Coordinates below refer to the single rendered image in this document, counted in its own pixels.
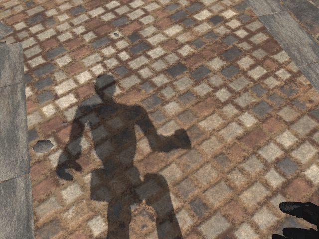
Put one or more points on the robot right hand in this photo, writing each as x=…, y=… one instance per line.
x=308, y=211

